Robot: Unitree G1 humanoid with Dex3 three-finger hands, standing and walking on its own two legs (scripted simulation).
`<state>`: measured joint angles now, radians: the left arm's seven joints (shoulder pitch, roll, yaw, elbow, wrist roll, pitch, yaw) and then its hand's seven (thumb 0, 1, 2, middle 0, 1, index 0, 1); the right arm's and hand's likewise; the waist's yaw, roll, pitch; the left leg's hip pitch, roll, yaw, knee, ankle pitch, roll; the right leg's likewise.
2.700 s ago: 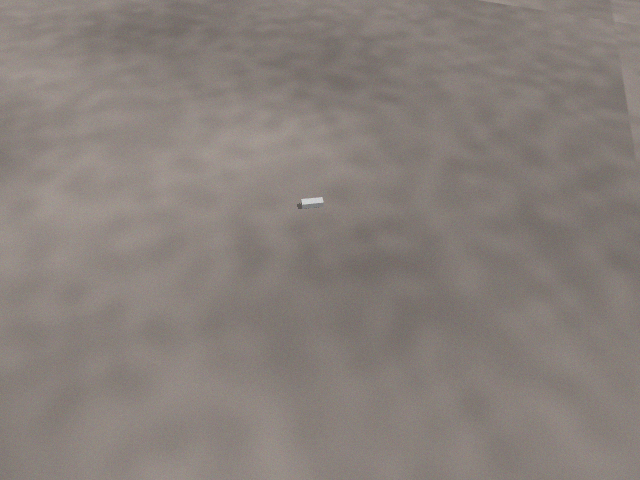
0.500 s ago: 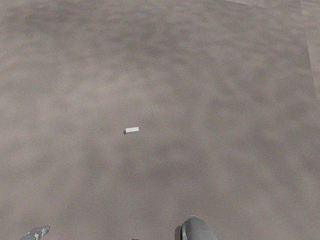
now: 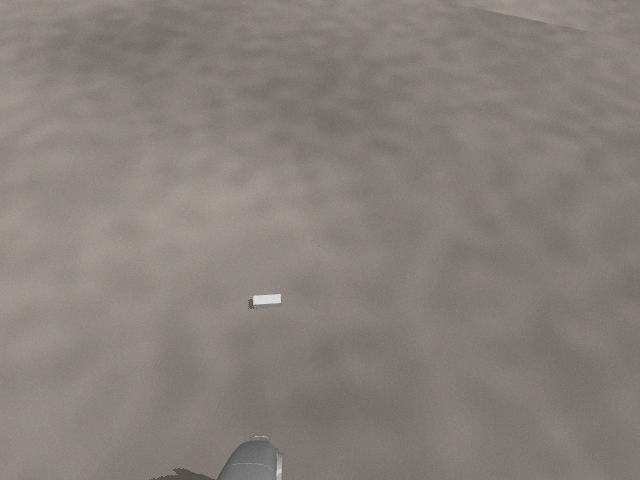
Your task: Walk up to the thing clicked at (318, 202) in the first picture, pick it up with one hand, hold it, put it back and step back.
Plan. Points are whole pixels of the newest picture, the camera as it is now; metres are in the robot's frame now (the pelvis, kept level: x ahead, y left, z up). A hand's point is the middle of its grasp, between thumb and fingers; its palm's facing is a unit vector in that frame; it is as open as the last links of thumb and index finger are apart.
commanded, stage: walk up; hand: left
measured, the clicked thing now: (267, 301) +0.73 +0.22 -0.76
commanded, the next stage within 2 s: none
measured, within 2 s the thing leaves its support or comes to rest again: neither
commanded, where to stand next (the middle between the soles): +0.36 -0.02 m, yaw +2 degrees
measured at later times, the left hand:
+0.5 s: hand (173, 386) +0.25 +0.25 -0.14, palm faces -0.04 -0.93 -0.37, open 7.4 cm
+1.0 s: hand (195, 354) +0.31 +0.23 -0.17, palm faces +0.04 -0.93 -0.37, open 7.4 cm
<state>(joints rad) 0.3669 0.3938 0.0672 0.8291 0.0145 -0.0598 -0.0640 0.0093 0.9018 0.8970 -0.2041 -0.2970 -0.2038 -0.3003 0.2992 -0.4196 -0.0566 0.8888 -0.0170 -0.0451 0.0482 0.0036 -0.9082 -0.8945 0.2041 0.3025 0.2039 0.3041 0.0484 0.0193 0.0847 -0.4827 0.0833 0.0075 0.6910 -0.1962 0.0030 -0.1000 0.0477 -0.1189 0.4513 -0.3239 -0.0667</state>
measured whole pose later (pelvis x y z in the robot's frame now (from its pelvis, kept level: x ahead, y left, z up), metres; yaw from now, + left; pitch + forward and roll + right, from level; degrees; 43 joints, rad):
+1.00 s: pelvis +0.24 -0.04 -0.02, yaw +3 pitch -3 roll +1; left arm 0.19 0.40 0.02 0.87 -0.01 -0.01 0.01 0.01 0.90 0.90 -0.20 -0.30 -0.20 -0.30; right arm 0.19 -0.38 -0.05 0.91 -0.02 0.00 0.02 0.00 -0.91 -0.89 0.20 0.30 0.20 0.30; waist 0.02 -0.04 0.15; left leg -0.37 -0.02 0.02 0.69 -0.26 0.02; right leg -0.36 -0.09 -0.04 0.78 -0.41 0.00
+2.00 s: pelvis +0.27 -0.03 +0.01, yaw +1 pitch -2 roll +0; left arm 0.09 0.36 0.00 1.12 0.00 -0.03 0.00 0.01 0.90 0.90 -0.20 -0.30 -0.20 -0.30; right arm 0.07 -0.35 -0.03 1.12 0.00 -0.01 0.02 0.00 -0.91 -0.89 0.20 0.30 0.20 0.30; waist -0.01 0.00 0.05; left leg -0.19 0.00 0.03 0.39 -0.16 0.01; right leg -0.07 -0.03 0.00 0.35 -0.25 0.03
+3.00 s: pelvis +0.28 -0.02 +0.01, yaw +0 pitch -2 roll -1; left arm 0.19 0.35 0.03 1.08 0.03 -0.04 0.00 0.01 0.90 0.90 -0.20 -0.30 -0.20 -0.30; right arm 0.13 -0.38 -0.07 1.07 -0.04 0.03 0.05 0.00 -0.91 -0.89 0.21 0.30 0.21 0.30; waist 0.00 0.03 0.03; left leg -0.25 0.00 0.02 0.60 -0.36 0.03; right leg -0.06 -0.03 0.01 0.38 -0.30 0.01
